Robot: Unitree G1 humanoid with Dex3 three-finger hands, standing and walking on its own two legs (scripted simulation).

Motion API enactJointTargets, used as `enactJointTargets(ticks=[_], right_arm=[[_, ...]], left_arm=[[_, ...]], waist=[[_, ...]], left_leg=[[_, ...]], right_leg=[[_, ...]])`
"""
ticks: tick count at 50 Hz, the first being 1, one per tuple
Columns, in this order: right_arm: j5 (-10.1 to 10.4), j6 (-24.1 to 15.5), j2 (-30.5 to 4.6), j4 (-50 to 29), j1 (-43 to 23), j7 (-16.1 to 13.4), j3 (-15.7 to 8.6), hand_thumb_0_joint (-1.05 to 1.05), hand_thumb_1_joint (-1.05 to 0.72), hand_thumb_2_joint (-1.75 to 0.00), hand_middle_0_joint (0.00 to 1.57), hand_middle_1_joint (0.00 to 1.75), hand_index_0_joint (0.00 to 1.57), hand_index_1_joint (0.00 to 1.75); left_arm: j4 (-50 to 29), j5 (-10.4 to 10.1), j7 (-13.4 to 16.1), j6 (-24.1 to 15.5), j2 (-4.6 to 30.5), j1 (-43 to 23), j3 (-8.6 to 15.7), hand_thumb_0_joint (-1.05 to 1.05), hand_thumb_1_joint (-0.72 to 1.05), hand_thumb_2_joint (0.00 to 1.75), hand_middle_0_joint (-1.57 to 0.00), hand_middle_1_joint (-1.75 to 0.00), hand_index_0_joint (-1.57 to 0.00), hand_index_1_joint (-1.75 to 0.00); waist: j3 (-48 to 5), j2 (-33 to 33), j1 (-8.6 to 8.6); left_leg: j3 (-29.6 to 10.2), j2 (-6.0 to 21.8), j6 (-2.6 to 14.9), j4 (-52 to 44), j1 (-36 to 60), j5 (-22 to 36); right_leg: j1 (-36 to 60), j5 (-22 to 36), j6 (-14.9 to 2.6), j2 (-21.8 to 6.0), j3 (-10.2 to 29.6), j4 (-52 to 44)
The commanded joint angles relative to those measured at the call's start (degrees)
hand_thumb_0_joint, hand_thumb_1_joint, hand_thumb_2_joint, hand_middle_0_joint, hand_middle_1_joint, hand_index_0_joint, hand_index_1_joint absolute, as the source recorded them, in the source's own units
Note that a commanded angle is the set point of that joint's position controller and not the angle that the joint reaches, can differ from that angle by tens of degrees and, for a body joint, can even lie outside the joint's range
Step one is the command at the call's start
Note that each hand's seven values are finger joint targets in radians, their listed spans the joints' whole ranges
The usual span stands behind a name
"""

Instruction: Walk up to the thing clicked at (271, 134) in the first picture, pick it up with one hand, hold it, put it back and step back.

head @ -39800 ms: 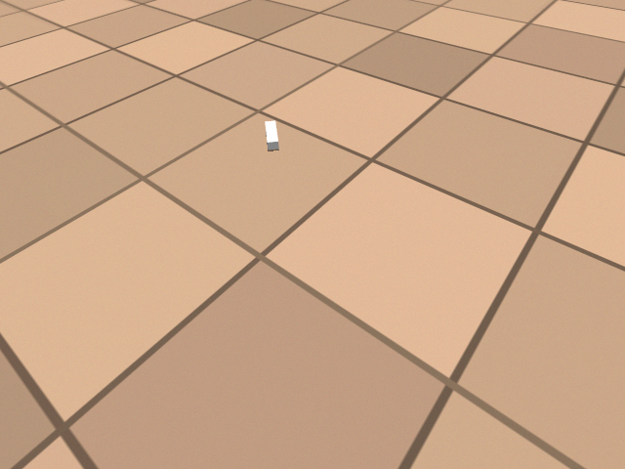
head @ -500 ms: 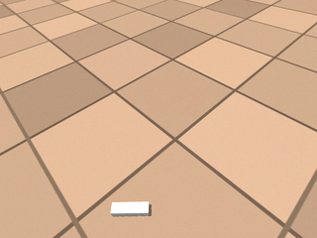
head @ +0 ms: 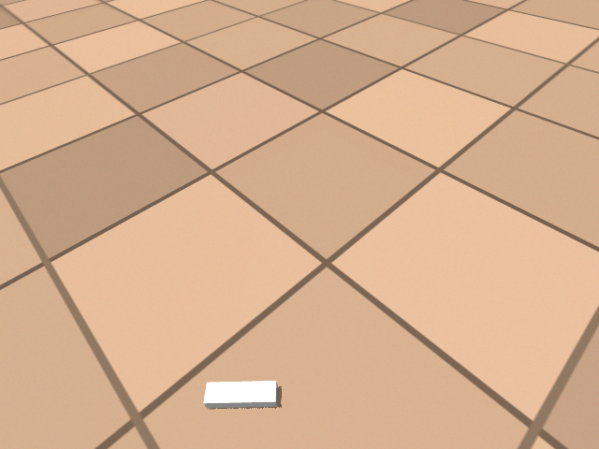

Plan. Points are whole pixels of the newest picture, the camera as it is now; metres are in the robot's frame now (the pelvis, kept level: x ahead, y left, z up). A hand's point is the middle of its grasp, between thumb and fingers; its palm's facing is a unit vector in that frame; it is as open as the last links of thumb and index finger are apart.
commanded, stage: stand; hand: left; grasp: from above
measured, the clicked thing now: (241, 394) +0.44 +0.23 -0.76
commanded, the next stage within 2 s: step back in 0.28 s
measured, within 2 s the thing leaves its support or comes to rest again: neither
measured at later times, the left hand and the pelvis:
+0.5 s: hand out of the picture +0.08 +0.28 -0.17, palm faces -0.01 -0.92 -0.38, open 7.4 cm; pelvis -0.03 +0.02 -0.01, yaw +0 degrees
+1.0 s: hand out of the picture +0.02 +0.29 -0.17, palm faces -0.10 -0.91 -0.39, open 7.4 cm; pelvis -0.11 +0.04 -0.03, yaw -4 degrees
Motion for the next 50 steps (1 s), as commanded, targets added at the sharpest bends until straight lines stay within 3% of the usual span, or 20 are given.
enactJointTargets(ticks=[1, 12, 13, 14, 17, 19, 21, 23, 25, 26, 28, 29, 30, 34, 42, 45, 47, 48, 49, 50], right_arm=[[-0.1, -1.5, -11.4, -3.7, -2.1, -1.0, -2.1, 0.00, -0.90, -0.90, 0.20, 0.30, 0.20, 0.30], [0.0, -1.4, -11.6, -3.5, -2.1, -0.9, -2.0, 0.00, -0.90, -0.90, 0.20, 0.30, 0.20, 0.30], [0.0, -1.4, -11.9, -3.7, -2.3, -0.9, -2.1, 0.00, -0.90, -0.90, 0.20, 0.30, 0.20, 0.30], [0.3, -0.4, -14.4, -4.6, -3.8, -0.5, -2.8, 0.00, -0.90, -0.90, 0.20, 0.30, 0.20, 0.30], [1.1, 0.4, -13.2, -6.4, -1.6, -0.4, -3.0, 0.00, -0.90, -0.90, 0.20, 0.30, 0.20, 0.30], [1.1, 1.1, -12.7, -7.3, -0.5, -0.3, -3.4, 0.00, -0.90, -0.90, 0.20, 0.30, 0.20, 0.30], [0.8, 1.9, -12.6, -7.8, 2.4, -0.2, -4.0, 0.00, -0.90, -0.90, 0.20, 0.30, 0.20, 0.30], [0.6, 2.2, -12.9, -8.8, 5.0, 0.1, -4.4, 0.00, -0.90, -0.90, 0.20, 0.30, 0.20, 0.30], [0.7, 1.7, -12.7, -9.4, 5.1, 0.2, -4.7, 0.00, -0.90, -0.90, 0.20, 0.30, 0.20, 0.30], [0.4, 1.4, -13.6, -9.9, 4.3, 0.0, -4.8, 0.00, -0.90, -0.90, 0.20, 0.30, 0.20, 0.30], [-0.6, 0.8, -19.2, -11.4, 2.1, -0.3, -6.3, 0.00, -0.90, -0.90, 0.20, 0.30, 0.20, 0.30], [-1.0, 0.5, -19.3, -11.8, 3.1, -0.6, -6.4, 0.00, -0.90, -0.90, 0.20, 0.30, 0.20, 0.30], [-1.1, 0.4, -19.7, -12.6, 3.1, -0.9, -6.6, 0.00, -0.90, -0.90, 0.20, 0.30, 0.20, 0.30], [-1.3, 0.5, -15.5, -15.3, -0.9, -2.1, -5.7, 0.00, -0.90, -0.90, 0.20, 0.30, 0.20, 0.30], [-0.1, 0.7, -15.9, -17.8, 3.6, -2.3, -6.3, 0.00, -0.90, -0.90, 0.20, 0.30, 0.20, 0.30], [0.1, 1.3, -16.5, -18.8, 1.0, -1.9, -6.4, 0.00, -0.90, -0.90, 0.20, 0.30, 0.20, 0.30], [0.6, 1.5, -16.3, -19.1, -0.9, -1.6, -6.1, 0.00, -0.90, -0.90, 0.20, 0.30, 0.20, 0.30], [1.0, 1.5, -15.2, -19.3, -1.1, -1.4, -5.7, 0.00, -0.90, -0.90, 0.20, 0.30, 0.20, 0.30], [1.3, 1.5, -13.7, -19.9, -1.4, -1.3, -5.1, 0.00, -0.90, -0.90, 0.20, 0.30, 0.20, 0.30], [1.1, 2.0, -12.7, -20.0, -2.7, -1.7, -5.4, 0.00, -0.90, -0.90, 0.20, 0.30, 0.20, 0.30]], left_arm=[[-3.9, 0.2, 0.6, -1.3, 12.1, -2.8, 1.9, 0.00, 0.90, 0.90, -0.20, -0.30, -0.20, -0.30], [-3.9, 0.1, 0.5, -1.3, 12.4, -1.9, 1.6, 0.00, 0.90, 0.90, -0.20, -0.30, -0.20, -0.30], [-4.2, 0.3, 0.5, -1.3, 12.4, -2.0, 1.5, 0.00, 0.90, 0.90, -0.20, -0.30, -0.20, -0.30], [-5.2, -0.8, 0.8, -0.8, 16.9, -2.0, 4.3, 0.00, 0.90, 0.90, -0.20, -0.30, -0.20, -0.30], [-7.6, -1.0, 1.2, -0.5, 17.0, -0.6, 4.8, 0.00, 0.90, 0.90, -0.20, -0.30, -0.20, -0.30], [-9.5, -0.7, 1.2, -0.1, 17.8, -2.3, 5.2, 0.00, 0.90, 0.90, -0.20, -0.30, -0.20, -0.30], [-12.5, -0.1, 1.3, 0.2, 18.4, -5.5, 5.5, 0.00, 0.90, 0.90, -0.20, -0.30, -0.20, -0.30], [-14.7, 0.7, 1.3, 0.7, 18.3, -7.2, 5.4, 0.00, 0.90, 0.90, -0.20, -0.30, -0.20, -0.30], [-15.5, 0.5, 1.2, 1.2, 17.0, -7.9, 5.0, 0.00, 0.90, 0.90, -0.20, -0.30, -0.20, -0.30], [-15.8, 0.1, 1.1, 1.7, 16.1, -6.8, 4.8, 0.00, 0.90, 0.90, -0.20, -0.30, -0.20, -0.30], [-17.1, -0.5, 1.3, 2.4, 12.6, -6.0, 4.1, 0.00, 0.90, 0.90, -0.20, -0.30, -0.20, -0.30], [-16.9, -0.3, 1.6, 3.0, 12.3, -3.7, 4.3, 0.00, 0.90, 0.90, -0.20, -0.30, -0.20, -0.30], [-17.2, 0.0, 1.9, 3.1, 12.0, -2.4, 3.9, 0.00, 0.90, 0.90, -0.20, -0.30, -0.20, -0.30], [-17.1, -0.8, 1.8, 3.2, 13.2, -0.6, 4.3, 0.00, 0.90, 0.90, -0.20, -0.30, -0.20, -0.30], [-19.9, 0.3, 1.4, 2.0, 13.0, 0.2, 4.9, 0.00, 0.90, 0.90, -0.20, -0.30, -0.20, -0.30], [-19.0, 0.7, 1.1, 1.7, 12.9, 3.0, 5.3, 0.00, 0.90, 0.90, -0.20, -0.30, -0.20, -0.30], [-17.6, 1.1, 1.0, 1.2, 12.7, 5.9, 5.7, 0.00, 0.90, 0.90, -0.20, -0.30, -0.20, -0.30], [-17.7, 1.5, 1.0, 0.8, 14.6, 6.6, 6.1, 0.00, 0.90, 0.90, -0.20, -0.30, -0.20, -0.30], [-18.3, 1.7, 1.0, 0.6, 17.2, 6.2, 6.8, 0.00, 0.90, 0.90, -0.20, -0.30, -0.20, -0.30], [-20.0, 1.2, 0.7, 0.9, 22.2, 2.6, 7.5, 0.00, 0.90, 0.90, -0.20, -0.30, -0.20, -0.30]], waist=[[-3.5, -0.3, -0.07], [-3.2, -0.6, 0.33], [-4.3, -0.6, 0.17], [2.7, -2.3, 0.14], [-2.5, -3.4, -0.34], [-5.9, -6.5, -0.97], [-7.1, -10.3, -1.53], [-7.9, -11.3, -2.62], [-7.7, -9.4, -2.79], [-6.8, -5.0, -2.13], [-5.1, 8.7, -1.44], [-5.9, 7.3, -1.10], [-6.3, 6.7, -1.37], [-6.6, 7.9, 0.55], [-7.8, 6.7, -2.49], [-7.4, 6.9, -1.14], [-7.6, 4.7, 0.59], [-8.2, 0.7, 0.73], [-7.7, -7.2, 0.71], [-3.2, -18.4, 2.17]], left_leg=[[-4.7, 6.2, 1.95, -2.6, -1.5, 5.8], [-4.9, 6.3, 1.98, -2.8, -1.0, 4.6], [-4.7, 6.4, 1.98, -2.3, 0.3, 6.9], [-5.1, 5.0, 2.89, 4.3, -6.0, 13.4], [-2.3, 2.6, 2.68, 11.6, -5.3, 12.0], [-0.3, -0.4, 2.14, 18.6, -6.5, 5.5], [0.2, -2.5, 2.08, 27.3, -6.9, -13.3], [-1.9, -1.0, 3.34, 27.0, -7.4, -17.2], [-1.1, -0.3, 3.38, 19.9, -6.9, -5.4], [-2.9, 2.3, 3.63, 12.5, -7.3, 10.1], [-18.2, 14.0, 9.47, 3.8, -2.3, 30.3], [-19.3, 17.3, 13.38, 4.7, -0.5, 34.8], [-18.8, 17.8, 13.58, 6.5, 0.8, 41.0], [-10.3, 11.4, 9.46, 9.5, 3.4, 37.4], [-10.9, 13.9, 13.86, 12.2, 8.4, 31.0], [-10.0, 12.9, 12.14, 13.2, 0.7, 20.9], [-8.8, 11.3, 9.75, 15.5, -5.7, 13.3], [-7.7, 9.1, 7.44, 17.5, -11.7, 6.4], [-3.9, 2.9, 4.17, 24.3, -18.8, -4.5], [0.9, -6.1, 1.54, 37.8, -18.7, -23.2]], right_leg=[[1.0, 6.3, -1.05, -6.7, 6.0, -3.5], [0.1, 3.8, -1.14, -6.6, 5.8, -3.6], [-0.1, 6.1, -1.18, -6.7, 5.8, -3.5], [-4.6, 16.0, -1.74, -6.2, 7.1, 0.7], [-3.2, 21.5, -5.35, -9.1, 8.9, 1.9], [-3.3, 23.4, -9.03, -13.0, 12.1, 1.5], [-6.9, 22.7, -13.47, -18.4, 15.8, 1.5], [-8.2, 21.0, -13.37, -18.8, 14.8, 4.7], [-7.8, 20.1, -10.01, -14.4, 9.9, 9.7], [-7.8, 16.3, -7.12, -10.2, 7.1, 14.2], [-17.8, -7.7, -2.38, 4.6, 2.7, 28.8], [-20.1, -24.1, -2.40, 6.2, 6.7, 36.6], [-22.2, -26.7, -2.14, 6.4, 9.4, 40.1], [-24.5, -18.2, -1.85, 5.8, 11.7, 44.9], [-20.7, -17.0, 0.49, 2.6, 6.6, 28.6], [-12.6, -11.9, -0.84, 2.0, 3.8, 17.1], [-4.6, -0.2, -2.29, 1.9, 3.1, 7.3], [-0.7, 6.4, -3.80, -1.8, 8.9, 7.7], [1.0, 10.2, -8.00, -9.5, 19.1, 5.0], [-10.7, 11.1, -18.10, -20.7, 31.3, -0.9]])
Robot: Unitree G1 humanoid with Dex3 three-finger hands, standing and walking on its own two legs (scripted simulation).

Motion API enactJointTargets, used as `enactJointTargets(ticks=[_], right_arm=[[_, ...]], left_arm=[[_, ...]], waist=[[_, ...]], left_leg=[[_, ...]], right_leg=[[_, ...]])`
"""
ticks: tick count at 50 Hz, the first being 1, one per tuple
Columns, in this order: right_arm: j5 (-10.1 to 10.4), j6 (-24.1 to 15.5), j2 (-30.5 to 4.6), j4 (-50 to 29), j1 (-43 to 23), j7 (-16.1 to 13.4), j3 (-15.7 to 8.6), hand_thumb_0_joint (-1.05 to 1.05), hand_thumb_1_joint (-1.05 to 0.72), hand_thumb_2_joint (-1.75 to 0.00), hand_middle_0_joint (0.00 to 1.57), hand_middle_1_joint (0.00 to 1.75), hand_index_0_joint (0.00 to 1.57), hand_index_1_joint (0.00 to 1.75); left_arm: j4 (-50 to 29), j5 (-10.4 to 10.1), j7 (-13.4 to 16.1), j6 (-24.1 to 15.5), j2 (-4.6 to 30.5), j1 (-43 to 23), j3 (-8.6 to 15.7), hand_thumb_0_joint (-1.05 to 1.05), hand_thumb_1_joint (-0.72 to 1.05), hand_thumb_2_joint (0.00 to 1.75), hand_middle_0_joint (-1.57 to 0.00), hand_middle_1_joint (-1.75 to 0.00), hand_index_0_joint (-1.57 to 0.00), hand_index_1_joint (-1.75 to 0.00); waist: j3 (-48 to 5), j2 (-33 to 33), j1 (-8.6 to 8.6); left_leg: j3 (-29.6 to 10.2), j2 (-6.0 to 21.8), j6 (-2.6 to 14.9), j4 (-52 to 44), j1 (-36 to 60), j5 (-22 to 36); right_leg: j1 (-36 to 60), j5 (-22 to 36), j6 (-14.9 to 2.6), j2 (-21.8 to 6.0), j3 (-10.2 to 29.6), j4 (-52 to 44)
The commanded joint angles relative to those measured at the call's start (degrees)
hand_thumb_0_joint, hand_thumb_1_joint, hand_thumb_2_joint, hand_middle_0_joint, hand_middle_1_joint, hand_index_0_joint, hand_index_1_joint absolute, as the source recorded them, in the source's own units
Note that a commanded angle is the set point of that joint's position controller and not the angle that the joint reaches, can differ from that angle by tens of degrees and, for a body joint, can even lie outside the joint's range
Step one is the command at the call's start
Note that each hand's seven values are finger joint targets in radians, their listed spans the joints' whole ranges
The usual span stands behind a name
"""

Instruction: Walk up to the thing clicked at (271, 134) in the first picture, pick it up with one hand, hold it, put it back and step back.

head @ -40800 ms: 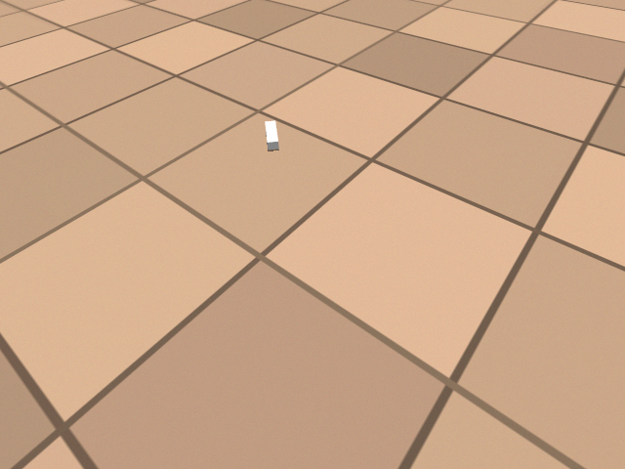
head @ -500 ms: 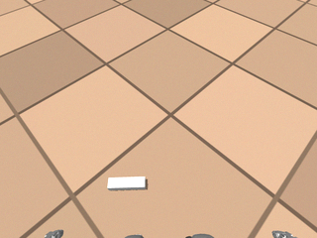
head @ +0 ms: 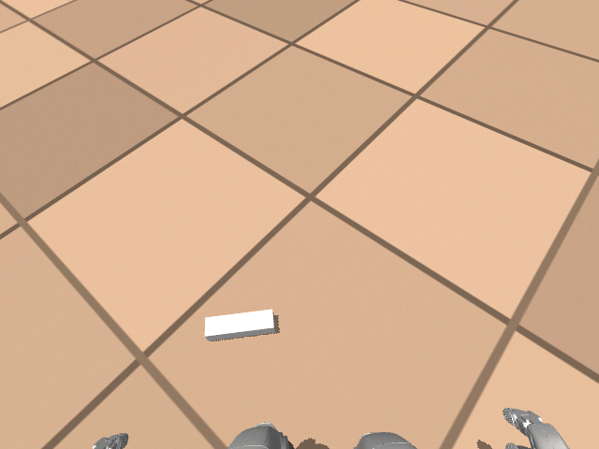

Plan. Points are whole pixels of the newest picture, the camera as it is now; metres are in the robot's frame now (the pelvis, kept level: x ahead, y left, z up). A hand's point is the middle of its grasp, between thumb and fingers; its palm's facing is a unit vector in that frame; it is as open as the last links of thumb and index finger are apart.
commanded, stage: step back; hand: left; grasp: from above
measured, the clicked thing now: (240, 325) +0.54 +0.23 -0.73
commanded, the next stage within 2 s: none
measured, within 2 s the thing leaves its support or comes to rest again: neither
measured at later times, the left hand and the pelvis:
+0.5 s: hand out of the picture -0.03 +0.29 -0.14, palm faces +0.06 -0.94 -0.33, open 7.4 cm; pelvis -0.13 +0.03 +0.02, yaw +3 degrees
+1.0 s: hand out of the picture -0.23 +0.25 -0.11, palm faces +0.01 -0.90 -0.43, open 7.4 cm; pelvis -0.31 -0.03 +0.01, yaw -1 degrees
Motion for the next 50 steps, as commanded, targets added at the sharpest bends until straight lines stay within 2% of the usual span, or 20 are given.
enactJointTargets(ticks=[1, 5, 9, 11, 14, 16, 17, 18, 19, 20, 23, 28, 33, 39, 40, 41, 42, 43, 46, 50], right_arm=[[-0.1, -0.5, -12.3, -4.5, -0.3, -1.4, -3.7, 0.00, -0.90, -0.90, 0.20, 0.30, 0.20, 0.30], [0.6, -0.9, -11.1, -1.8, 5.1, -1.0, -2.7, 0.00, -0.90, -0.90, 0.20, 0.30, 0.20, 0.30], [0.6, -1.5, -11.1, -3.3, 4.8, -1.5, -1.9, 0.00, -0.90, -0.90, 0.20, 0.30, 0.20, 0.30], [0.2, -1.8, -10.9, -3.9, 5.6, -1.6, -1.9, 0.00, -0.90, -0.90, 0.20, 0.30, 0.20, 0.30], [-0.7, -2.4, -10.6, -3.0, 7.8, -1.3, -2.5, 0.00, -0.90, -0.90, 0.20, 0.30, 0.20, 0.30], [-1.6, -2.5, -11.4, -1.9, 10.0, -1.0, -3.5, 0.00, -0.90, -0.90, 0.20, 0.30, 0.20, 0.30], [-2.6, -2.6, -14.6, -2.6, 9.3, -0.9, -4.4, 0.00, -0.90, -0.90, 0.20, 0.30, 0.20, 0.30], [-2.9, -2.5, -21.0, -3.8, 6.5, -0.5, -5.5, 0.00, -0.90, -0.90, 0.20, 0.30, 0.20, 0.30], [-2.5, -2.5, -23.5, -5.0, 4.8, -0.4, -5.9, 0.00, -0.90, -0.90, 0.20, 0.30, 0.20, 0.30], [-2.5, -3.0, -21.3, -5.1, 2.3, -0.8, -5.5, 0.00, -0.90, -0.90, 0.20, 0.30, 0.20, 0.30], [-2.4, -3.2, -14.3, -6.6, -3.3, -1.3, -3.5, 0.00, -0.90, -0.90, 0.20, 0.30, 0.20, 0.30], [-1.4, -3.2, -13.0, -6.1, 4.5, -1.5, -3.9, 0.00, -0.90, -0.90, 0.20, 0.30, 0.20, 0.30], [-1.5, -2.7, -15.5, -7.7, 4.9, -1.5, -4.9, 0.00, -0.90, -0.90, 0.20, 0.30, 0.20, 0.30], [-1.0, -0.9, -16.5, -9.4, -1.3, -1.0, -4.9, 0.00, -0.90, -0.90, 0.20, 0.30, 0.20, 0.30], [-0.7, -0.8, -14.3, -9.5, -0.6, -1.0, -4.3, 0.00, -0.90, -0.90, 0.20, 0.30, 0.20, 0.30], [-0.2, -1.0, -11.4, -10.8, -2.1, -1.3, -3.6, 0.00, -0.90, -0.90, 0.20, 0.30, 0.20, 0.30], [-0.7, -0.8, -13.6, -10.0, -2.4, -2.3, -4.8, 0.00, -0.90, -0.90, 0.20, 0.30, 0.20, 0.30], [-0.6, -0.7, -16.0, -8.6, 0.0, -2.2, -5.5, 0.00, -0.90, -0.90, 0.20, 0.30, 0.20, 0.30], [-0.3, -1.1, -12.4, -5.0, 6.8, -1.4, -3.9, 0.00, -0.90, -0.90, 0.20, 0.30, 0.20, 0.30], [-0.4, -2.2, -11.5, -5.5, 7.5, -1.7, -2.8, 0.00, -0.90, -0.90, 0.20, 0.30, 0.20, 0.30]], left_arm=[[-8.1, 1.0, 0.6, -2.0, 20.3, -0.9, 5.1, 0.00, 0.90, 0.90, -0.20, -0.30, -0.20, -0.30], [-9.5, 0.1, 1.1, -1.8, 13.7, -4.3, 4.1, 0.00, 0.90, 0.90, -0.20, -0.30, -0.20, -0.30], [-10.2, 0.5, 1.1, -1.4, 13.0, 1.2, 3.9, 0.00, 0.90, 0.90, -0.20, -0.30, -0.20, -0.30], [-10.9, 0.7, 1.4, -1.0, 13.7, 1.1, 4.1, 0.00, 0.90, 0.90, -0.20, -0.30, -0.20, -0.30], [-11.2, 0.1, 1.0, 0.0, 14.3, 1.1, 3.9, 0.00, 0.90, 0.90, -0.20, -0.30, -0.20, -0.30], [-11.8, -0.5, 0.5, 0.9, 14.5, 0.0, 3.4, 0.00, 0.90, 0.90, -0.20, -0.30, -0.20, -0.30], [-12.2, -0.6, 0.3, 1.1, 12.5, 1.1, 2.9, 0.00, 0.90, 0.90, -0.20, -0.30, -0.20, -0.30], [-12.8, -0.8, 0.4, 0.8, 11.2, -0.2, 2.8, 0.00, 0.90, 0.90, -0.20, -0.30, -0.20, -0.30], [-13.0, 0.1, 1.3, 0.7, 14.0, -4.7, 4.3, 0.00, 0.90, 0.90, -0.20, -0.30, -0.20, -0.30], [-12.2, 0.3, 1.2, 0.8, 15.3, -5.0, 4.4, 0.00, 0.90, 0.90, -0.20, -0.30, -0.20, -0.30], [-8.7, -1.2, 0.6, 1.1, 13.3, 4.6, 4.3, 0.00, 0.90, 0.90, -0.20, -0.30, -0.20, -0.30], [-9.3, -0.2, 0.5, 0.4, 12.3, 4.1, 4.2, 0.00, 0.90, 0.90, -0.20, -0.30, -0.20, -0.30], [-9.4, -0.2, 0.2, 0.4, 12.4, 4.5, 3.8, 0.00, 0.90, 0.90, -0.20, -0.30, -0.20, -0.30], [-3.1, 0.5, -1.0, 0.0, 13.1, 15.6, 4.8, 0.00, 0.90, 0.90, -0.20, -0.30, -0.20, -0.30], [-3.9, 1.3, -1.1, -0.1, 15.5, 14.3, 5.5, 0.00, 0.90, 0.90, -0.20, -0.30, -0.20, -0.30], [-6.2, 1.5, -1.3, -0.1, 20.7, 11.9, 6.7, 0.00, 0.90, 0.90, -0.20, -0.30, -0.20, -0.30], [-9.0, 1.9, -1.0, 0.2, 25.9, 5.0, 7.4, 0.00, 0.90, 0.90, -0.20, -0.30, -0.20, -0.30], [-10.9, 1.7, -0.7, 0.0, 24.3, -0.2, 6.9, 0.00, 0.90, 0.90, -0.20, -0.30, -0.20, -0.30], [-12.0, 1.3, -0.1, -0.4, 14.9, -6.2, 5.1, 0.00, 0.90, 0.90, -0.20, -0.30, -0.20, -0.30], [-11.9, 1.8, 0.4, -0.3, 13.7, 0.8, 5.1, 0.00, 0.90, 0.90, -0.20, -0.30, -0.20, -0.30]], waist=[[-8.8, -18.1, 3.66], [-10.2, -9.7, 0.59], [-14.7, -10.9, 3.99], [-16.3, -14.2, 3.86], [-18.0, -14.6, 2.98], [-15.8, -11.1, 1.30], [-15.6, -3.5, 1.60], [-13.4, 11.0, 1.05], [-11.1, 11.7, -2.29], [-8.7, 8.9, -0.87], [-9.3, 3.3, 5.53], [-12.5, 4.3, 1.12], [-15.5, 8.1, -0.46], [-17.2, 7.0, 4.40], [-14.8, -0.8, 3.92], [-10.6, -16.3, 5.57], [-6.4, -22.7, 6.44], [-2.9, -21.2, 3.84], [-3.7, -11.9, -0.78], [-8.9, -13.6, 3.58]], left_leg=[[-9.3, -6.8, -2.57, 25.3, -1.3, -20.1], [-11.7, -10.0, -3.00, 28.1, -6.1, -11.7], [-9.2, -7.9, -4.46, 19.2, -9.5, -12.3], [-7.9, -4.1, -4.37, 9.2, -7.4, -13.8], [-4.1, -3.0, -2.95, -9.0, 0.5, -5.7], [-3.4, -3.0, -1.78, -18.7, 10.2, 7.6], [-14.6, 4.8, 0.42, -20.6, 13.4, 7.0], [-31.0, 17.4, 6.97, -24.3, 12.8, 11.3], [-36.0, 22.9, 14.66, -25.4, -0.1, 12.1], [-34.6, 22.5, 14.91, -25.2, -3.3, 11.9], [-14.4, 10.9, 7.72, -19.1, 5.8, 23.4], [-14.7, 11.0, 9.79, -15.4, 18.6, 26.4], [-16.6, 15.2, 12.26, -14.9, 19.4, 23.6], [-12.5, 10.4, 4.99, -11.3, 0.5, 5.2], [-10.8, 5.4, 1.95, -5.8, -6.4, -2.9], [-6.6, -6.2, -1.90, 6.4, -14.4, -13.1], [-8.5, -6.0, -3.48, 21.3, -8.2, -17.9], [-12.0, -4.1, -3.17, 27.2, -4.7, -15.1], [-11.2, -8.9, -2.44, 28.8, -6.6, -6.5], [-8.5, -7.4, -4.04, 18.3, -11.0, -9.3]], right_leg=[[-7.8, 21.0, -18.99, -27.4, 32.5, -19.4], [-0.3, 26.5, -10.14, -15.1, 12.8, -14.1], [11.7, 27.5, -11.08, -14.2, 11.6, -11.2], [14.5, 30.2, -11.95, -17.0, 13.0, -9.5], [12.8, 29.3, -9.22, -15.2, 10.6, -4.5], [1.5, 19.0, -5.61, -12.4, 9.0, -2.0], [-6.7, 8.5, -2.97, -8.5, 7.3, 2.4], [-17.0, -10.3, -0.35, 2.0, 1.7, 12.3], [-11.7, -18.9, 0.88, 2.0, 8.7, 24.9], [-10.5, -16.2, 0.50, 0.5, 11.0, 31.7], [-16.4, -7.2, -0.19, 3.5, 11.7, 37.4], [-18.5, -7.3, 3.53, 2.3, 9.6, 29.8], [-12.5, -11.2, 3.69, -2.0, 6.3, 16.0], [7.9, 2.6, -0.76, -3.1, -0.5, -9.7], [7.5, -3.2, -2.68, -7.5, 9.1, -13.4], [0.5, -11.9, -8.46, -18.6, 26.2, -20.6], [-17.0, -18.3, -16.07, -28.3, 35.1, -26.7], [-24.3, -22.4, -15.61, -28.7, 34.5, -28.4], [-14.9, -3.9, -7.10, -13.9, 10.1, -19.6], [2.8, 6.5, -8.28, -13.8, 9.2, -14.4]])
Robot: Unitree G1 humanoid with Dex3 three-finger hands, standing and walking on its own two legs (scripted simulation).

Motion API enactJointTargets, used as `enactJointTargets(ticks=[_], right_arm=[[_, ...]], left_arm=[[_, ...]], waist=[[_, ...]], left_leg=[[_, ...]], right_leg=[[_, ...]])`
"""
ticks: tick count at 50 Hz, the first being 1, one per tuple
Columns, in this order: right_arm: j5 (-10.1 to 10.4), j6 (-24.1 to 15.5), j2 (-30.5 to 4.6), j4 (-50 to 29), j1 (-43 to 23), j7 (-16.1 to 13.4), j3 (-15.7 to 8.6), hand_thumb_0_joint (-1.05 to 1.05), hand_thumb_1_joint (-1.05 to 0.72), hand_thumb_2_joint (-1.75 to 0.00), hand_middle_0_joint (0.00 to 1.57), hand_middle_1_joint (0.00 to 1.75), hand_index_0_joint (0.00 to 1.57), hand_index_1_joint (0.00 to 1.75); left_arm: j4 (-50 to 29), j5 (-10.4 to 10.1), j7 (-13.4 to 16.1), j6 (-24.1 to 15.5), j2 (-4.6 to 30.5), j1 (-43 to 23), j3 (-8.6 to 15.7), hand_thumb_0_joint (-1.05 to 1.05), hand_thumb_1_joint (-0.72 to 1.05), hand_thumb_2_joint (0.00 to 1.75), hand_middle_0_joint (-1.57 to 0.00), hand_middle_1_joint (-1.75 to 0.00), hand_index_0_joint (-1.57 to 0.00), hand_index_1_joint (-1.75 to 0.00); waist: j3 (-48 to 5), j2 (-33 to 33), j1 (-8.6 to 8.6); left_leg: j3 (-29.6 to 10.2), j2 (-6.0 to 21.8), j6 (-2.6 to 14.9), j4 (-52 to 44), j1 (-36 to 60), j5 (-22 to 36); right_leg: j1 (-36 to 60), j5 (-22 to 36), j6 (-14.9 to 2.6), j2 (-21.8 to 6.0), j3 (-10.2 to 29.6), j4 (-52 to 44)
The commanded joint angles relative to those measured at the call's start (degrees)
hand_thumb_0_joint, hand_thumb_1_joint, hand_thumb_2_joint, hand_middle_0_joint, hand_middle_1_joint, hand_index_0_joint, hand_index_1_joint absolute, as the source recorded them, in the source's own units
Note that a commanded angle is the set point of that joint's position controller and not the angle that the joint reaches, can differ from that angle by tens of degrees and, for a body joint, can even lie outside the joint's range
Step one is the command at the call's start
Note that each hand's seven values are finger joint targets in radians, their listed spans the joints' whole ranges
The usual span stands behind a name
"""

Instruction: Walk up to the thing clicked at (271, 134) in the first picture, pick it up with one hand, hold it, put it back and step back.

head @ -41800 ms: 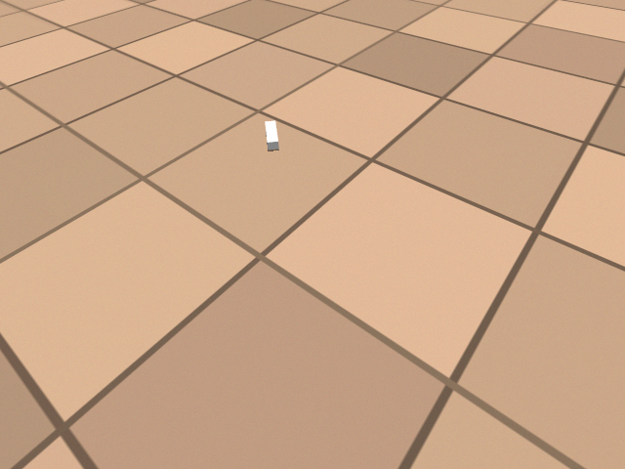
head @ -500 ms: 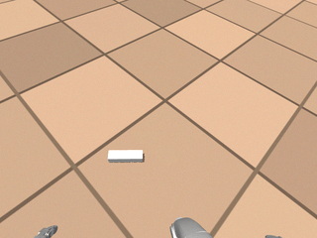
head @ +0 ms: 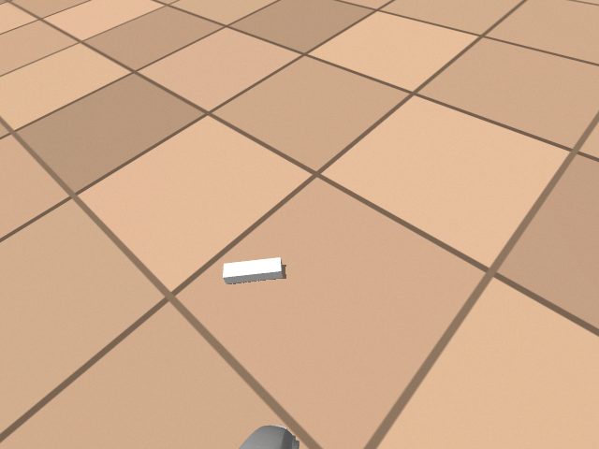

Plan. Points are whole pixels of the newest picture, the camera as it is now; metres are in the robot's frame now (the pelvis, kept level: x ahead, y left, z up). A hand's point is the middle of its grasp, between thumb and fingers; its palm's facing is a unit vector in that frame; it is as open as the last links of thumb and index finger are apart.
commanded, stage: step back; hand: left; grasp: from above
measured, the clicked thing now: (253, 270) +0.84 +0.27 -0.74
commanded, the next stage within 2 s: stand in 1.68 s
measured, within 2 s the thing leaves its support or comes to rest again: neither
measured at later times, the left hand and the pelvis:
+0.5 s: hand out of the picture -0.09 +0.24 -0.17, palm faces +0.04 -0.92 -0.39, open 7.4 cm; pelvis -0.17 -0.04 -0.02, yaw +0 degrees
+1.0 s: hand out of the picture -0.19 +0.25 -0.14, palm faces +0.09 -0.91 -0.41, open 7.4 cm; pelvis -0.23 -0.04 +0.00, yaw +4 degrees
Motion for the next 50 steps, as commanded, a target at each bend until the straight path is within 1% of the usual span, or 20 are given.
enactJointTargets(ticks=[1, 5, 8, 9, 10, 11, 15, 20, 24, 26, 27, 28, 32, 37, 40, 42, 43, 44, 47, 50], right_arm=[[-0.3, -2.6, -8.1, -4.9, -0.1, -1.3, -1.8, 0.00, -0.90, -0.90, 0.20, 0.30, 0.20, 0.30], [-1.1, -3.4, -7.2, -4.4, 2.8, -1.3, -1.8, 0.00, -0.90, -0.90, 0.20, 0.30, 0.20, 0.30], [-1.7, -3.2, -9.5, -1.9, 6.7, -1.2, -3.1, 0.00, -0.90, -0.90, 0.20, 0.30, 0.20, 0.30], [-2.4, -3.0, -14.1, -2.5, 6.0, -1.1, -4.2, 0.00, -0.90, -0.90, 0.20, 0.30, 0.20, 0.30], [-2.2, -2.6, -20.6, -4.0, 1.9, -0.6, -5.1, 0.00, -0.90, -0.90, 0.20, 0.30, 0.20, 0.30], [-2.5, -3.2, -21.4, -5.3, -1.4, -1.1, -5.5, 0.00, -0.90, -0.90, 0.20, 0.30, 0.20, 0.30], [-2.3, -3.5, -12.2, -6.4, -6.2, -1.8, -2.7, 0.00, -0.90, -0.90, 0.20, 0.30, 0.20, 0.30], [-2.0, -2.5, -12.0, -6.1, -3.2, -1.2, -3.2, 0.00, -0.90, -0.90, 0.20, 0.30, 0.20, 0.30], [-1.6, -0.9, -13.2, -5.5, -4.6, -0.3, -3.2, 0.00, -0.90, -0.90, 0.20, 0.30, 0.20, 0.30], [-0.8, -0.6, -8.0, -5.8, -3.3, 0.1, -1.7, 0.00, -0.90, -0.90, 0.20, 0.30, 0.20, 0.30], [-0.7, -1.0, -6.6, -7.6, -5.8, -0.3, -1.3, 0.00, -0.90, -0.90, 0.20, 0.30, 0.20, 0.30], [-0.9, -0.7, -10.0, -6.7, -8.5, -1.0, -2.7, 0.00, -0.90, -0.90, 0.20, 0.30, 0.20, 0.30], [0.0, -1.4, -8.6, -2.7, -5.4, 0.0, -2.0, 0.00, -0.90, -0.90, 0.20, 0.30, 0.20, 0.30], [-1.5, -2.9, -8.2, -2.3, -7.2, 1.0, -1.8, 0.00, -0.90, -0.90, 0.20, 0.30, 0.20, 0.30], [-1.8, -4.4, -7.7, 0.4, -2.2, 1.4, -2.4, 0.00, -0.90, -0.90, 0.20, 0.30, 0.20, 0.30], [-2.7, -5.0, -10.5, 2.4, 1.4, 0.9, -4.2, 0.00, -0.90, -0.90, 0.20, 0.30, 0.20, 0.30], [-2.4, -5.0, -15.2, 1.9, 0.6, 1.0, -4.8, 0.00, -0.90, -0.90, 0.20, 0.30, 0.20, 0.30], [-2.1, -4.9, -18.7, 1.7, 0.6, 1.4, -5.4, 0.00, -0.90, -0.90, 0.20, 0.30, 0.20, 0.30], [-2.3, -5.1, -11.6, 0.8, -3.5, 1.5, -3.5, 0.00, -0.90, -0.90, 0.20, 0.30, 0.20, 0.30], [-1.9, -5.4, -11.7, 2.0, 0.0, 1.5, -3.7, 0.00, -0.90, -0.90, 0.20, 0.30, 0.20, 0.30]], left_arm=[[-7.7, 0.8, 1.9, -2.2, 13.4, -3.8, 4.0, 0.00, 0.90, 0.90, -0.20, -0.30, -0.20, -0.30], [-8.4, 0.0, 2.4, -1.4, 13.8, -2.7, 3.8, 0.00, 0.90, 0.90, -0.20, -0.30, -0.20, -0.30], [-9.3, -0.9, 1.6, -0.1, 12.9, -3.9, 2.2, 0.00, 0.90, 0.90, -0.20, -0.30, -0.20, -0.30], [-9.8, -1.3, 1.4, 0.0, 11.3, -3.4, 1.7, 0.00, 0.90, 0.90, -0.20, -0.30, -0.20, -0.30], [-10.8, -1.7, 1.7, -0.2, 12.6, -8.3, 2.5, 0.00, 0.90, 0.90, -0.20, -0.30, -0.20, -0.30], [-10.9, -1.0, 1.9, -0.1, 14.6, -11.2, 3.5, 0.00, 0.90, 0.90, -0.20, -0.30, -0.20, -0.30], [-6.1, -2.0, 1.2, 0.0, 13.1, -3.1, 3.1, 0.00, 0.90, 0.90, -0.20, -0.30, -0.20, -0.30], [-5.7, -1.4, 1.2, -1.7, 11.3, -2.8, 1.8, 0.00, 0.90, 0.90, -0.20, -0.30, -0.20, -0.30], [0.1, -1.3, 1.4, -4.2, 10.8, 2.5, 1.7, 0.00, 0.90, 0.90, -0.20, -0.30, -0.20, -0.30], [1.7, 0.1, 1.7, -5.2, 15.9, 3.1, 3.1, 0.00, 0.90, 0.90, -0.20, -0.30, -0.20, -0.30], [0.0, 0.4, 1.6, -5.1, 21.4, -0.1, 4.3, 0.00, 0.90, 0.90, -0.20, -0.30, -0.20, -0.30], [-1.4, 0.7, 1.8, -5.0, 24.9, -3.2, 4.6, 0.00, 0.90, 0.90, -0.20, -0.30, -0.20, -0.30], [-0.6, -0.1, 2.2, -5.8, 16.5, -7.2, 2.7, 0.00, 0.90, 0.90, -0.20, -0.30, -0.20, -0.30], [1.4, 0.5, 1.8, -6.5, 17.4, 0.2, 3.3, 0.00, 0.90, 0.90, -0.20, -0.30, -0.20, -0.30], [0.8, -0.3, 1.2, -5.5, 17.6, -2.9, 2.8, 0.00, 0.90, 0.90, -0.20, -0.30, -0.20, -0.30], [0.3, -0.7, 1.2, -5.2, 11.8, -1.7, 0.6, 0.00, 0.90, 0.90, -0.20, -0.30, -0.20, -0.30], [0.1, -1.7, 1.2, -5.4, 9.4, -3.9, -0.1, 0.00, 0.90, 0.90, -0.20, -0.30, -0.20, -0.30], [0.6, -0.9, 1.7, -5.6, 15.7, -7.4, 1.7, 0.00, 0.90, 0.90, -0.20, -0.30, -0.20, -0.30], [1.9, -1.4, 0.6, -6.5, 14.0, -3.8, 1.3, 0.00, 0.90, 0.90, -0.20, -0.30, -0.20, -0.30], [2.6, -1.3, 0.3, -6.7, 12.6, -4.9, 1.2, 0.00, 0.90, 0.90, -0.20, -0.30, -0.20, -0.30]], waist=[[-4.4, -12.6, 1.45], [-10.5, -13.6, 1.38], [-10.8, -6.6, -0.53], [-10.3, 4.3, -0.38], [-7.5, 14.0, -2.35], [-4.9, 13.8, -3.23], [-5.3, 4.0, 1.97], [-7.3, 10.5, -1.19], [-11.3, 11.4, -0.42], [-10.6, -0.5, -0.83], [-7.8, -11.1, -0.16], [-4.8, -13.6, 2.65], [-0.8, -7.2, -1.38], [-2.3, -12.7, 3.16], [-5.1, -11.9, -0.28], [-7.8, -0.9, -1.61], [-5.7, 10.3, -2.21], [-1.9, 7.4, -3.84], [0.2, 5.4, -0.66], [-1.8, 8.6, -2.81]], left_leg=[[1.6, 1.8, -0.97, -10.1, -4.2, -4.8], [5.1, 6.0, 0.51, -30.4, 3.7, -2.4], [4.7, 6.4, 2.42, -43.3, 16.9, 14.2], [-11.1, 17.7, 6.65, -44.8, 20.5, 16.0], [-22.5, 28.5, 15.78, -47.1, 12.2, 20.3], [-28.5, 33.3, 20.41, -48.7, 3.7, 21.3], [-3.7, 19.6, 12.58, -40.1, 10.5, 33.6], [-3.7, 20.4, 14.65, -36.3, 21.9, 27.9], [-0.1, 17.3, 10.96, -28.9, 18.5, 19.8], [2.5, 10.5, 5.81, -18.5, 2.6, 6.0], [2.6, 4.2, 2.36, -15.1, -6.1, -7.9], [-3.0, 5.8, 0.80, -7.7, 2.4, -10.8], [-1.6, 3.1, 0.94, -5.0, 2.0, -0.9], [1.6, 5.5, 0.03, -21.5, -1.9, -5.7], [6.5, 5.1, 1.30, -41.7, 13.2, -2.1], [-7.4, 10.7, 4.20, -47.2, 28.8, 1.6], [-25.0, 21.4, 9.81, -51.9, 27.2, -10.5], [-29.7, 25.6, 15.75, -53.1, 17.1, -18.9], [-15.1, 19.2, 12.35, -49.2, 18.7, -5.6], [-11.8, 17.3, 10.39, -46.9, 19.3, 7.9]], right_leg=[[12.0, 7.6, -9.38, -9.7, 9.6, -10.2], [18.6, 23.2, -9.49, -12.7, 9.9, -2.3], [4.9, 12.0, -4.50, -8.5, 6.8, 3.0], [-6.1, -0.5, -1.61, -2.8, 3.2, 10.0], [-9.3, -18.4, 0.56, 4.9, -1.0, 21.4], [-6.1, -21.5, 0.97, 2.8, 7.7, 33.0], [-9.9, -13.0, 0.33, 7.8, 8.9, 40.1], [-8.9, -15.2, 2.85, 3.3, 4.2, 17.7], [5.4, -2.5, 1.54, 4.0, -3.0, -13.5], [13.9, -1.1, -1.41, -3.1, 13.2, -12.9], [8.0, -6.3, -7.28, -14.2, 26.6, -15.0], [-7.9, -11.1, -13.87, -21.2, 34.7, -17.9], [-3.3, 0.9, -8.04, -10.2, 12.8, -10.9], [9.2, -16.2, -8.94, -11.1, 17.3, -13.3], [4.2, -8.5, -8.43, -11.7, 12.6, -8.2], [-8.4, -2.7, -2.87, -5.3, 5.0, 6.2], [-17.6, -13.4, 0.25, 2.6, -3.7, 13.6], [-14.4, -18.8, 0.01, -0.3, 0.8, 18.2], [-12.3, -14.3, -0.50, -1.5, 1.0, 12.5], [-7.8, -10.0, 0.36, 0.5, -2.9, 7.1]])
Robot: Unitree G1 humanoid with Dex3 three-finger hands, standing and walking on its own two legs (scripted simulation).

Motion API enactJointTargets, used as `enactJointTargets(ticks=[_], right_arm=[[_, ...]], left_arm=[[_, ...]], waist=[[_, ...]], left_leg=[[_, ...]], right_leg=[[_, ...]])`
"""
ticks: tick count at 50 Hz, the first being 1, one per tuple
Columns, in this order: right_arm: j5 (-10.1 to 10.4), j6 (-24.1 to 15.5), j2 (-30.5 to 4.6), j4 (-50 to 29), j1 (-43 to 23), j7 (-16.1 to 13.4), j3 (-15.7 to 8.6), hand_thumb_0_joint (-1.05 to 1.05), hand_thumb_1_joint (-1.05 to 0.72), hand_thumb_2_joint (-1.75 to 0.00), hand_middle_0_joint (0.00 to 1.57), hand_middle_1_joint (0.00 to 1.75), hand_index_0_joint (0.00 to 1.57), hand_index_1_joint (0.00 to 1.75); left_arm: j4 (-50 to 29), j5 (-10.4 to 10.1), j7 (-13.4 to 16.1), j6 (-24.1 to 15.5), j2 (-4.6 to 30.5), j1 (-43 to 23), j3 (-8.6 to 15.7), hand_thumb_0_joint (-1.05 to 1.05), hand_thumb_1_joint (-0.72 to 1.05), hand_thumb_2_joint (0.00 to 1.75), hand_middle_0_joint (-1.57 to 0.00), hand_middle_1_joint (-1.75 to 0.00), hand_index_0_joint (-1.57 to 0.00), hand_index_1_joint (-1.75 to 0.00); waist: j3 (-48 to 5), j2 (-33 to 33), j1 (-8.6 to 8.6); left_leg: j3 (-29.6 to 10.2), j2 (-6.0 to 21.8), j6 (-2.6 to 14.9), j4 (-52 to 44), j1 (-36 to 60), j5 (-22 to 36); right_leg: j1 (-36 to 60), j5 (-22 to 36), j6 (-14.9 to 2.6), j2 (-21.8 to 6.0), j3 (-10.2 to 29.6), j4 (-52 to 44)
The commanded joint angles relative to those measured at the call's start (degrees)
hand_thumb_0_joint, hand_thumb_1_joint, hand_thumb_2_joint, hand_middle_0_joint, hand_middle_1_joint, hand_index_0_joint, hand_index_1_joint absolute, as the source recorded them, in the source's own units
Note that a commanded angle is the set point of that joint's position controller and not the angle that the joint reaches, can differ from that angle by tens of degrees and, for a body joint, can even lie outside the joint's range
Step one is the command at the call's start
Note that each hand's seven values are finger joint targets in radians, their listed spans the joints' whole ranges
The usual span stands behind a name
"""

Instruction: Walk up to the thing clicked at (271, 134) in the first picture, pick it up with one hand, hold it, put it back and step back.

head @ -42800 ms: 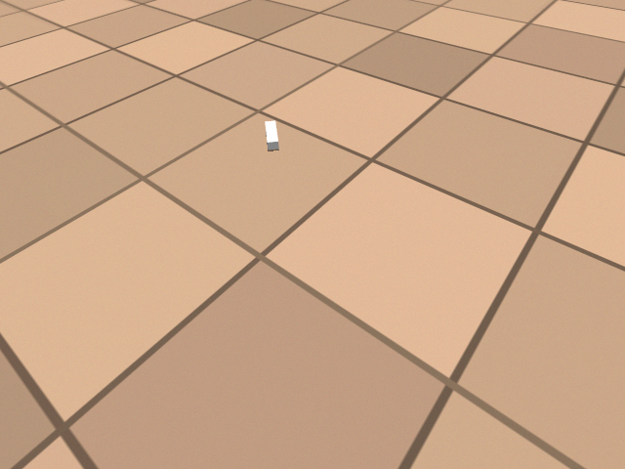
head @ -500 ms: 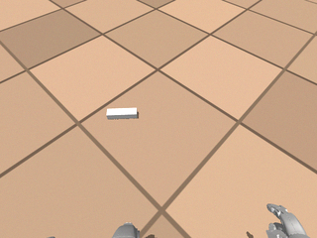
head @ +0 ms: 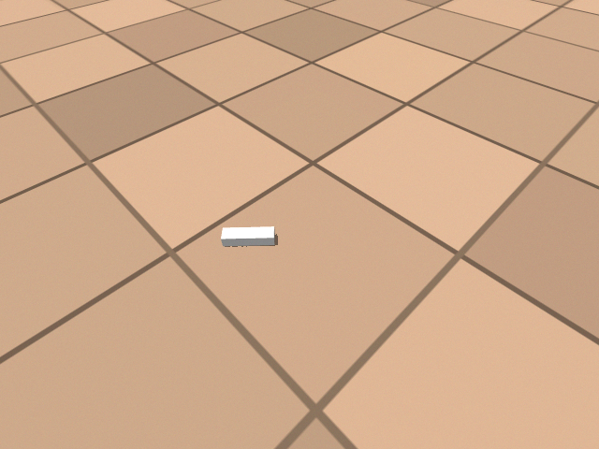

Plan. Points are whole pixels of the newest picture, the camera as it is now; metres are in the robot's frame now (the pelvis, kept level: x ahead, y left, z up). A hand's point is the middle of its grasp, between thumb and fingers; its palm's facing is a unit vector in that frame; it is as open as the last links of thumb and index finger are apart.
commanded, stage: step back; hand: left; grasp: from above
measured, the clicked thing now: (248, 236) +1.09 +0.23 -0.74
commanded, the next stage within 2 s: stand in 0.68 s
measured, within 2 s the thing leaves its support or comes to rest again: neither
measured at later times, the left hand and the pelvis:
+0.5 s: hand out of the picture +0.12 +0.28 -0.16, palm faces +0.08 -0.93 -0.36, open 7.4 cm; pelvis +0.04 +0.01 -0.01, yaw +2 degrees
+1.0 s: hand out of the picture +0.13 +0.27 -0.14, palm faces +0.04 -0.94 -0.34, open 7.4 cm; pelvis +0.05 +0.01 +0.01, yaw +2 degrees
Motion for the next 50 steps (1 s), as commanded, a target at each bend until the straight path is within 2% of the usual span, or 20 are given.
enactJointTargets(ticks=[1, 3, 4, 5, 6, 7, 8, 9, 12, 16, 19, 21, 22, 23, 24, 26, 28, 32, 39, 50], right_arm=[[0.3, -1.9, -16.5, -4.5, -2.5, -1.5, -4.2, 0.00, -0.90, -0.90, 0.20, 0.30, 0.20, 0.30], [1.0, -0.9, -15.5, -5.5, -5.5, -1.3, -3.7, 0.00, -0.90, -0.90, 0.20, 0.30, 0.20, 0.30], [1.5, -0.4, -13.0, -5.8, -6.7, -1.4, -2.7, 0.00, -0.90, -0.90, 0.20, 0.30, 0.20, 0.30], [1.8, -0.3, -10.5, -6.5, -7.1, -1.5, -1.8, 0.00, -0.90, -0.90, 0.20, 0.30, 0.20, 0.30], [2.1, -0.4, -7.9, -7.4, -6.6, -1.8, -1.1, 0.00, -0.90, -0.90, 0.20, 0.30, 0.20, 0.30], [1.4, 0.2, -10.0, -6.3, -5.3, -2.5, -1.7, 0.00, -0.90, -0.90, 0.20, 0.30, 0.20, 0.30], [1.1, 0.3, -13.4, -4.4, -2.0, -2.6, -2.9, 0.00, -0.90, -0.90, 0.20, 0.30, 0.20, 0.30], [1.0, 0.2, -14.5, -3.6, -0.9, -2.5, -3.2, 0.00, -0.90, -0.90, 0.20, 0.30, 0.20, 0.30], [1.1, 0.0, -12.9, -1.3, 0.4, -1.9, -2.7, 0.00, -0.90, -0.90, 0.20, 0.30, 0.20, 0.30], [1.0, -0.5, -11.7, -0.9, -0.2, -1.6, -1.9, 0.00, -0.90, -0.90, 0.20, 0.30, 0.20, 0.30], [0.7, -1.3, -11.1, 1.1, 1.6, -2.2, -2.1, 0.00, -0.90, -0.90, 0.20, 0.30, 0.20, 0.30], [0.2, -1.8, -13.1, 0.8, -0.3, -3.0, -2.6, 0.00, -0.90, -0.90, 0.20, 0.30, 0.20, 0.30], [0.1, -2.2, -15.6, -0.3, -3.0, -3.3, -2.5, 0.00, -0.90, -0.90, 0.20, 0.30, 0.20, 0.30], [0.7, -2.1, -17.8, -0.9, -7.1, -3.2, -2.5, 0.00, -0.90, -0.90, 0.20, 0.30, 0.20, 0.30], [0.9, -1.8, -17.3, -0.8, -8.9, -2.9, -2.2, 0.00, -0.90, -0.90, 0.20, 0.30, 0.20, 0.30], [1.3, -1.6, -14.4, -0.3, -9.7, -2.9, -1.4, 0.00, -0.90, -0.90, 0.20, 0.30, 0.20, 0.30], [1.4, -1.7, -13.8, 0.5, -8.6, -3.3, -1.2, 0.00, -0.90, -0.90, 0.20, 0.30, 0.20, 0.30], [1.6, -1.6, -13.8, 1.7, -10.8, -3.2, -1.2, 0.00, -0.90, -0.90, 0.20, 0.30, 0.20, 0.30], [2.1, -1.9, -12.9, 2.6, -12.2, -2.7, -0.4, 0.00, -0.90, -0.90, 0.20, 0.30, 0.20, 0.30], [2.0, -1.6, -12.2, 3.5, -14.9, -2.0, -0.1, 0.00, -0.90, -0.90, 0.20, 0.30, 0.20, 0.30]], left_arm=[[-4.9, 0.1, 0.3, -2.5, 8.3, -5.1, 2.2, 0.00, 0.90, 0.90, -0.20, -0.30, -0.20, -0.30], [-3.0, 0.2, 0.8, -3.2, 7.5, -1.5, 2.2, 0.00, 0.90, 0.90, -0.20, -0.30, -0.20, -0.30], [-1.4, 0.4, 1.2, -3.5, 7.8, 1.3, 2.5, 0.00, 0.90, 0.90, -0.20, -0.30, -0.20, -0.30], [-0.4, 0.8, 1.6, -3.6, 9.6, 3.4, 3.1, 0.00, 0.90, 0.90, -0.20, -0.30, -0.20, -0.30], [-0.5, 1.8, 2.0, -3.8, 13.6, 4.7, 4.2, 0.00, 0.90, 0.90, -0.20, -0.30, -0.20, -0.30], [-2.0, 1.7, 2.0, -3.6, 16.7, 0.8, 4.7, 0.00, 0.90, 0.90, -0.20, -0.30, -0.20, -0.30], [-3.7, 1.7, 1.7, -3.5, 16.9, -4.5, 4.7, 0.00, 0.90, 0.90, -0.20, -0.30, -0.20, -0.30], [-4.4, 1.5, 1.6, -3.6, 15.6, -6.6, 4.4, 0.00, 0.90, 0.90, -0.20, -0.30, -0.20, -0.30], [-4.1, 0.8, 1.6, -3.9, 12.0, -7.7, 3.2, 0.00, 0.90, 0.90, -0.20, -0.30, -0.20, -0.30], [-3.8, 0.9, 1.1, -3.5, 12.4, -9.0, 3.1, 0.00, 0.90, 0.90, -0.20, -0.30, -0.20, -0.30], [-3.8, 0.0, 0.9, -2.3, 11.0, -11.1, 2.1, 0.00, 0.90, 0.90, -0.20, -0.30, -0.20, -0.30], [-3.8, -0.6, 0.8, -1.7, 8.1, -8.7, 1.0, 0.00, 0.90, 0.90, -0.20, -0.30, -0.20, -0.30], [-3.7, -1.3, 0.9, -1.4, 6.8, -7.8, 0.7, 0.00, 0.90, 0.90, -0.20, -0.30, -0.20, -0.30], [-2.1, -1.6, 0.9, -0.8, 8.1, -7.5, 1.0, 0.00, 0.90, 0.90, -0.20, -0.30, -0.20, -0.30], [-0.9, -1.2, 1.1, -0.8, 8.2, -7.1, 1.0, 0.00, 0.90, 0.90, -0.20, -0.30, -0.20, -0.30], [-0.4, -0.7, 1.1, -1.5, 9.0, -7.6, 0.8, 0.00, 0.90, 0.90, -0.20, -0.30, -0.20, -0.30], [-0.1, -0.9, 1.1, -1.6, 10.2, -8.4, 0.9, 0.00, 0.90, 0.90, -0.20, -0.30, -0.20, -0.30], [1.3, -1.0, 1.3, -1.3, 9.2, -9.0, 0.4, 0.00, 0.90, 0.90, -0.20, -0.30, -0.20, -0.30], [4.4, -0.8, 1.0, -1.8, 8.3, -10.4, -1.3, 0.00, 0.90, 0.90, -0.20, -0.30, -0.20, -0.30], [6.2, -0.5, 0.8, -2.2, 8.6, -11.1, -1.6, 0.00, 0.90, 0.90, -0.20, -0.30, -0.20, -0.30]], waist=[[0.0, 11.9, -1.51], [-1.4, 11.0, 1.36], [-2.2, 8.7, 3.17], [-3.6, 3.9, 4.44], [-4.1, -6.6, 5.10], [-3.0, -5.4, 4.35], [0.3, -3.7, 2.18], [3.1, -3.3, 1.31], [2.9, -4.0, 0.66], [0.7, -7.6, 0.86], [-2.2, -6.2, -1.04], [-5.1, -0.8, -0.44], [-6.1, 5.4, 1.13], [-5.7, 6.5, 1.96], [-4.6, 6.7, 2.38], [-6.4, 4.9, 2.23], [-7.6, 5.4, 0.81], [-8.7, 6.5, 1.13], [-7.8, 2.2, 0.06], [-4.5, 1.7, 0.06]], left_leg=[[-15.4, 12.2, 8.35, -11.2, 1.9, 3.1], [-10.2, 10.4, 6.97, -6.4, -5.3, 2.2], [-8.0, 8.4, 5.05, -1.9, -9.0, 0.9], [-6.4, 5.4, 3.17, 3.8, -15.1, -3.8], [-4.2, -2.0, 0.61, 14.7, -23.0, -11.1], [-5.2, -1.2, -0.11, 20.6, -20.3, -16.6], [-5.7, 1.4, -0.41, 23.9, -16.8, -16.6], [-6.3, 2.8, -0.61, 24.2, -15.9, -14.8], [-6.7, 2.3, -0.63, 20.9, -13.9, -8.5], [-0.7, 2.9, -1.42, 9.2, -7.8, -8.0], [3.5, 0.8, -1.74, -3.3, 0.1, 2.8], [-3.2, 5.5, 0.17, -6.1, 3.3, 14.7], [-12.1, 12.6, 3.00, -8.4, 0.2, 16.9], [-14.4, 14.9, 7.32, -7.9, -4.7, 12.3], [-13.8, 15.2, 7.60, -7.1, -7.9, 12.3], [-7.0, 10.4, 3.10, -4.1, -6.1, 17.2], [-4.5, 8.1, 1.41, -3.4, -4.2, 19.4], [-5.1, 9.6, 2.14, -4.2, 0.1, 26.2], [-3.8, 8.9, 0.85, -7.5, 5.2, 26.1], [-3.1, 8.5, -0.29, -12.7, 6.0, 15.5]], right_leg=[[-2.1, 3.3, 0.17, 1.0, -1.7, -8.0], [9.6, 10.2, -0.33, 2.8, -4.0, -18.0], [16.0, 13.9, -0.19, 3.1, -2.9, -22.1], [22.1, 13.3, -0.76, -0.3, 2.6, -22.9], [24.8, 4.6, -4.37, -11.2, 20.0, -29.7], [15.5, -11.3, -8.74, -20.4, 29.3, -34.8], [7.7, -18.5, -12.44, -23.1, 32.1, -35.9], [4.6, -16.3, -13.20, -21.9, 29.8, -35.6], [4.4, -4.7, -8.67, -14.1, 16.5, -33.4], [4.1, 9.6, -8.25, -13.4, 10.0, -28.6], [3.9, 17.8, -5.76, -9.8, 4.8, -19.7], [3.9, 25.6, -2.30, -6.3, 1.9, -12.8], [5.0, 19.9, -0.11, -2.4, -0.6, -9.8], [7.9, 7.4, 0.21, 0.2, -0.9, -10.9], [11.7, 6.0, -0.04, -0.3, -0.4, -13.8], [14.6, 17.4, -0.84, -3.5, 1.6, -18.1], [14.9, 25.9, -1.33, -4.8, 2.5, -17.1], [14.1, 26.1, -0.67, -4.4, 0.7, -17.9], [15.8, 31.4, 0.44, -5.6, 2.2, -24.1], [14.5, 22.7, 0.71, -6.1, 3.0, -30.3]])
